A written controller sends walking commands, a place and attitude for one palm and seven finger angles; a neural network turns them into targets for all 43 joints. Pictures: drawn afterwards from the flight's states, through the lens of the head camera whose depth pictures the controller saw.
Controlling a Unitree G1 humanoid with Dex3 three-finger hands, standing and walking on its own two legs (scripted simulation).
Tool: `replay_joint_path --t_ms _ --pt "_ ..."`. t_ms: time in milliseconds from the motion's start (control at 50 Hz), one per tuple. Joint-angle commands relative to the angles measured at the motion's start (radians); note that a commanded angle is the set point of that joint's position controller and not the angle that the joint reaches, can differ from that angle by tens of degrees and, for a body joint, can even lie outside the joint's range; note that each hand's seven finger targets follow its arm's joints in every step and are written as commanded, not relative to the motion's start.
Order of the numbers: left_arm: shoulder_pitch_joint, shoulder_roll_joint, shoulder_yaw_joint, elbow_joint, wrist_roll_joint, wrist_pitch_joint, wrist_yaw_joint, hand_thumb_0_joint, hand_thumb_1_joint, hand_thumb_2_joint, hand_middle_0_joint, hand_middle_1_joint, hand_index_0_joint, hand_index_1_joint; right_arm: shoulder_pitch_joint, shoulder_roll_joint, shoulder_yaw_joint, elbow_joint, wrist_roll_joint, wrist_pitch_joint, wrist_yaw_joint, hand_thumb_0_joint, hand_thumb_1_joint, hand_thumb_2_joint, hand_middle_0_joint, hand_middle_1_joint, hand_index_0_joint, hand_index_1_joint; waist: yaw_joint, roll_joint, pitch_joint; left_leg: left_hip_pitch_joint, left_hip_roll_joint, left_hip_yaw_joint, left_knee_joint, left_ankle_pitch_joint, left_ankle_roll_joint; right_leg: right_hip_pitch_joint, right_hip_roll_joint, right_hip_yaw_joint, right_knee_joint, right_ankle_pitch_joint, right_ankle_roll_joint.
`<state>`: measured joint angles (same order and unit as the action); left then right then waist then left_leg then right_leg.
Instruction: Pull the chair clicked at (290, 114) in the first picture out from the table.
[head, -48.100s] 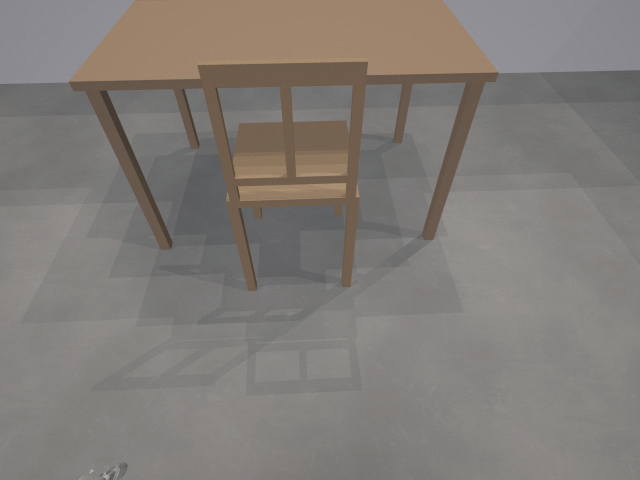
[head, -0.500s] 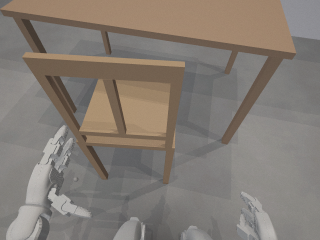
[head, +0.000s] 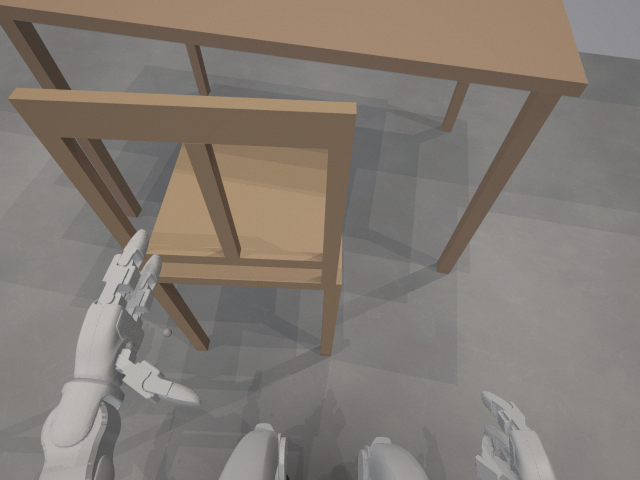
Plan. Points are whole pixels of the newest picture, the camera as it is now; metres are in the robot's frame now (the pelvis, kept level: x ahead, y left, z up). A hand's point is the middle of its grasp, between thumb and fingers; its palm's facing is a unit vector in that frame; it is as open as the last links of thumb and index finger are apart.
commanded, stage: aim the fingers beside a spindle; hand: left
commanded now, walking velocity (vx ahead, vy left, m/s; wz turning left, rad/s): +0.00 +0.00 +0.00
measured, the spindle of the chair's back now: (218, 206) +0.48 +0.17 +0.01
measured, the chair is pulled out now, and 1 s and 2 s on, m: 0.16 0.16 0.16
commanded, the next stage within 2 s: push the fingers through the gap in 1.36 s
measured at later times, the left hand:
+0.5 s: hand (196, 312) +0.31 +0.16 +0.01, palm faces -0.04 -1.00 -0.02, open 16.9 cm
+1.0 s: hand (207, 302) +0.33 +0.16 +0.00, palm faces -0.03 -1.00 -0.03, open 16.9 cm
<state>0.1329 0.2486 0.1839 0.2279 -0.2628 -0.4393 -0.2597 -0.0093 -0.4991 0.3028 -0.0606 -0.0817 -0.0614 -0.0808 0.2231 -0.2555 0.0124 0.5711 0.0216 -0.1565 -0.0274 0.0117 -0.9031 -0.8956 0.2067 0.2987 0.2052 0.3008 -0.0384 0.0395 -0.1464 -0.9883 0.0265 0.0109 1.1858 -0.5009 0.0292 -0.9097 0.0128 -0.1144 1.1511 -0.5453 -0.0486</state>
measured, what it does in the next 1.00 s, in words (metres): stands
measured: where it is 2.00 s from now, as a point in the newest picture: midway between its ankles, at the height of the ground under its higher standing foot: outside the picture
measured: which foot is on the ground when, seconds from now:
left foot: down 0.00-1.00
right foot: down 0.00-1.00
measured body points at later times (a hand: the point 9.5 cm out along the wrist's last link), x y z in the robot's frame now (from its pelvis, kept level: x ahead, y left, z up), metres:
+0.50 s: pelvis +0.00 +0.01 -0.01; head +0.09 +0.01 +0.43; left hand +0.31 +0.22 +0.02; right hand +0.15 -0.24 -0.11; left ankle +0.04 +0.10 -0.64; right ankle +0.01 -0.09 -0.64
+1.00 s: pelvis +0.00 +0.01 -0.02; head +0.10 +0.01 +0.41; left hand +0.33 +0.21 +0.00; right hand +0.14 -0.24 -0.13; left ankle +0.04 +0.10 -0.64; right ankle +0.01 -0.09 -0.64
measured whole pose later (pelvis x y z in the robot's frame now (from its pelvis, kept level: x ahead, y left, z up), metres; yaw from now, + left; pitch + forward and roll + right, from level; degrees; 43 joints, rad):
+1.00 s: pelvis +0.00 +0.01 -0.02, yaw -1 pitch +21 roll -2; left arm -0.09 0.21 0.12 0.38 -0.18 -0.46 -0.12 -0.01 -0.50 0.30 -0.06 -0.08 -0.06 -0.08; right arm 0.21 -0.25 0.01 0.56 0.01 -0.04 0.01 0.01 -0.90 -0.90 0.21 0.30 0.20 0.30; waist -0.05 0.03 -0.16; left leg -1.13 0.03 0.03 1.28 -0.53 0.04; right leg -1.06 0.01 -0.09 1.26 -0.58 -0.04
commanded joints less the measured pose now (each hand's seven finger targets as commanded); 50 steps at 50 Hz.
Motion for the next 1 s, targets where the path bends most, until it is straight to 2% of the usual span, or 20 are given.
replay_joint_path --t_ms 0,40,80,120,260,320,360,400,460,500,560,600,620,640,680,760,860,920,960,980 --pt "-0.118 0.137 0.06 -0.187 -0.01 -0.063 0.008 0.0 -0.5 0.3 -0.06 -0.08 -0.06 -0.08 -0.013 -0.143 -0.062 -0.142 0.002 -0.049 -0.01 0.0 -0.9 -0.9 0.2 0.3 0.2 0.3 0.002 0.007 -0.298 0.204 -0.011 -0.052 -0.156 0.235 0.003 0.151 -0.008 0.099 -0.176 0.249 0.026" --pt "-0.119 0.13 0.053 -0.199 -0.008 -0.065 0.015 0.0 -0.5 0.3 -0.06 -0.08 -0.06 -0.08 -0.014 -0.141 -0.063 -0.146 0.001 -0.044 -0.006 0.0 -0.9 -0.9 0.2 0.3 0.2 0.3 0.003 0.007 -0.321 0.214 -0.011 -0.051 -0.152 0.254 0.003 0.151 -0.008 0.096 -0.167 0.27 0.027" --pt "-0.121 0.148 0.072 -0.163 -0.003 -0.061 0.024 0.0 -0.5 0.3 -0.06 -0.08 -0.06 -0.08 -0.012 -0.142 -0.063 -0.143 0.001 -0.035 -0.005 0.0 -0.9 -0.9 0.2 0.3 0.2 0.3 -0.001 -0.02 -0.29 0.18 -0.01 -0.048 -0.146 0.238 0.003 0.145 -0.006 0.098 -0.168 0.261 0.028" --pt "-0.164 0.139 0.063 -0.166 0.003 -0.07 0.029 0.0 -0.5 0.3 -0.06 -0.08 -0.06 -0.08 -0.014 -0.141 -0.062 -0.141 -0.001 -0.029 -0.002 0.0 -0.9 -0.9 0.2 0.3 0.2 0.3 -0.004 0.006 -0.283 0.177 -0.01 -0.048 -0.141 0.23 0.001 0.126 -0.007 0.099 -0.159 0.254 0.026" --pt "-0.224 0.104 0.016 -0.152 0.017 -0.085 0.044 0.0 -0.5 0.3 -0.06 -0.08 -0.06 -0.08 -0.01 -0.144 -0.065 -0.137 -0.003 -0.018 0.002 0.0 -0.9 -0.9 0.2 0.3 0.2 0.3 -0.011 -0.001 -0.317 0.183 -0.01 -0.054 -0.123 0.221 0.001 0.094 -0.006 0.096 -0.141 0.237 0.024" --pt "-0.289 0.088 -0.015 -0.129 0.032 -0.08 0.054 0.0 -0.5 0.3 -0.06 -0.08 -0.06 -0.08 -0.011 -0.147 -0.064 -0.13 -0.004 -0.008 0.002 0.0 -0.9 -0.9 0.2 0.3 0.2 0.3 -0.026 0.001 -0.305 0.182 -0.007 -0.065 -0.117 0.199 0.001 0.039 -0.005 0.087 -0.13 0.205 0.024" --pt "-0.304 0.096 -0.004 -0.123 0.037 -0.081 0.065 0.0 -0.5 0.3 -0.06 -0.08 -0.06 -0.08 -0.011 -0.147 -0.065 -0.13 -0.005 -0.002 0.001 0.0 -0.9 -0.9 0.2 0.3 0.2 0.3 -0.02 0.002 -0.318 0.185 -0.008 -0.065 -0.115 0.196 0.0 0.04 -0.005 0.09 -0.126 0.201 0.022" --pt "-0.275 0.117 0.026 -0.131 0.04 -0.084 0.077 0.0 -0.5 0.3 -0.06 -0.08 -0.06 -0.08 -0.009 -0.146 -0.067 -0.135 -0.007 0.004 0.003 0.0 -0.9 -0.9 0.2 0.3 0.2 0.3 0.002 0.014 -0.354 0.2 -0.008 -0.064 -0.114 0.239 -0.003 0.058 -0.005 0.088 -0.111 0.239 0.018" --pt "-0.315 0.087 -0.006 -0.111 0.049 -0.08 0.091 0.0 -0.5 0.3 -0.06 -0.08 -0.06 -0.08 -0.008 -0.142 -0.064 -0.134 -0.009 0.017 0.008 0.0 -0.9 -0.9 0.2 0.3 0.2 0.3 -0.012 0.001 -0.348 0.186 -0.008 -0.064 -0.105 0.234 -0.003 0.047 -0.005 0.085 -0.104 0.239 0.021" --pt "-0.318 0.098 0.005 -0.083 0.057 -0.079 0.096 0.0 -0.5 0.3 -0.06 -0.08 -0.06 -0.08 -0.008 -0.145 -0.065 -0.132 -0.009 0.024 0.009 0.0 -0.9 -0.9 0.2 0.3 0.2 0.3 -0.009 -0.008 -0.349 0.174 -0.008 -0.063 -0.095 0.237 -0.002 0.039 -0.004 0.088 -0.097 0.245 0.02" --pt "-0.364 0.055 -0.043 -0.075 0.061 -0.079 0.101 0.0 -0.5 0.3 -0.06 -0.08 -0.06 -0.08 -0.007 -0.143 -0.064 -0.132 -0.01 0.031 0.012 0.0 -0.9 -0.9 0.2 0.3 0.2 0.3 -0.022 -0.005 -0.35 0.178 -0.008 -0.068 -0.09 0.214 -0.002 0.011 -0.006 0.084 -0.096 0.218 0.021" --pt "-0.372 0.09 -0.006 -0.056 0.063 -0.082 0.106 0.0 -0.5 0.3 -0.06 -0.08 -0.06 -0.08 -0.002 -0.147 -0.064 -0.128 -0.011 0.037 0.012 0.0 -0.9 -0.9 0.2 0.3 0.2 0.3 -0.012 -0.008 -0.36 0.159 -0.01 -0.066 -0.082 0.226 -0.002 0.026 -0.005 0.089 -0.086 0.234 0.018" --pt "-0.371 0.079 -0.011 -0.04 0.063 -0.081 0.107 0.0 -0.5 0.3 -0.06 -0.08 -0.06 -0.08 -0.007 -0.144 -0.064 -0.131 -0.011 0.041 0.013 0.0 -0.9 -0.9 0.2 0.3 0.2 0.3 -0.015 -0.028 -0.357 0.145 -0.011 -0.06 -0.076 0.214 -0.001 0.027 -0.005 0.094 -0.089 0.231 0.021" --pt "-0.411 0.09 -0.01 -0.052 0.067 -0.087 0.109 0.0 -0.5 0.3 -0.06 -0.08 -0.06 -0.08 -0.005 -0.145 -0.064 -0.128 -0.011 0.043 0.012 0.0 -0.9 -0.9 0.2 0.3 0.2 0.3 -0.016 -0.006 -0.364 0.146 -0.011 -0.062 -0.073 0.215 -0.002 0.021 -0.007 0.094 -0.082 0.23 0.019" --pt "-0.44 0.076 -0.025 -0.046 0.07 -0.092 0.114 0.0 -0.5 0.3 -0.06 -0.08 -0.06 -0.08 -0.003 -0.145 -0.064 -0.124 -0.012 0.045 0.012 0.0 -0.9 -0.9 0.2 0.3 0.2 0.3 -0.026 -0.01 -0.369 0.156 -0.008 -0.069 -0.067 0.215 0.0 -0.002 -0.005 0.09 -0.078 0.222 0.019" --pt "-0.421 0.072 -0.029 -0.076 0.075 -0.099 0.125 0.0 -0.5 0.3 -0.06 -0.08 -0.06 -0.08 0.002 -0.145 -0.069 -0.127 -0.014 0.053 0.018 0.0 -0.9 -0.9 0.2 0.3 0.2 0.3 -0.005 0.034 -0.42 0.209 -0.006 -0.074 -0.07 0.271 -0.009 -0.005 -0.006 0.083 -0.061 0.255 0.014" --pt "-0.372 0.081 -0.012 -0.046 0.075 -0.08 0.134 0.0 -0.5 0.3 -0.06 -0.08 -0.06 -0.08 -0.001 -0.143 -0.067 -0.136 -0.01 0.074 0.021 0.0 -0.9 -0.9 0.2 0.3 0.2 0.3 -0.009 -0.035 -0.386 0.152 -0.009 -0.064 -0.071 0.24 -0.003 0.029 -0.003 0.091 -0.074 0.255 0.021" --pt "-0.402 0.099 0.007 -0.053 0.076 -0.092 0.137 0.0 -0.5 0.3 -0.06 -0.08 -0.06 -0.08 -0.002 -0.141 -0.065 -0.132 -0.01 0.078 0.02 0.0 -0.9 -0.9 0.2 0.3 0.2 0.3 -0.007 -0.002 -0.378 0.149 -0.01 -0.066 -0.072 0.231 -0.005 0.02 -0.003 0.09 -0.068 0.244 0.017" --pt "-0.403 0.078 -0.016 -0.078 0.073 -0.099 0.133 0.0 -0.5 0.3 -0.06 -0.08 -0.06 -0.08 -0.002 -0.14 -0.067 -0.135 -0.01 0.075 0.019 0.0 -0.9 -0.9 0.2 0.3 0.2 0.3 -0.01 -0.004 -0.401 0.17 -0.009 -0.065 -0.07 0.241 -0.003 0.024 -0.003 0.091 -0.071 0.25 0.018" --pt "-0.409 0.065 -0.039 -0.076 0.073 -0.1 0.13 0.0 -0.5 0.3 -0.06 -0.08 -0.06 -0.08 -0.002 -0.142 -0.066 -0.136 -0.009 0.073 0.019 0.0 -0.9 -0.9 0.2 0.3 0.2 0.3 -0.023 -0.002 -0.395 0.176 -0.007 -0.07 -0.069 0.245 -0.002 0.007 -0.002 0.087 -0.07 0.247 0.018"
